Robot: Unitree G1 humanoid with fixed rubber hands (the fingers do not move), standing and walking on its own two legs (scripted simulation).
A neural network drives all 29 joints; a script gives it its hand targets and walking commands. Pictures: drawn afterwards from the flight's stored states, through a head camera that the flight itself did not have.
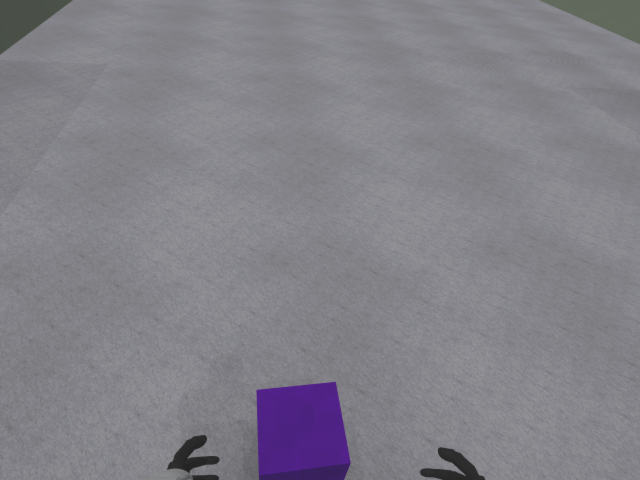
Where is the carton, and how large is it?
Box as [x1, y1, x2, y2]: [257, 382, 350, 479]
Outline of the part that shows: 335,382 257,390 259,479 343,479 350,462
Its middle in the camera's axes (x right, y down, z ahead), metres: -0.06 +0.53 +1.03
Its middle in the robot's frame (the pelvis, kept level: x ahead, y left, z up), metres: +0.42 -0.01 -0.62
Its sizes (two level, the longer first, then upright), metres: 0.210 0.200 0.250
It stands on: the floor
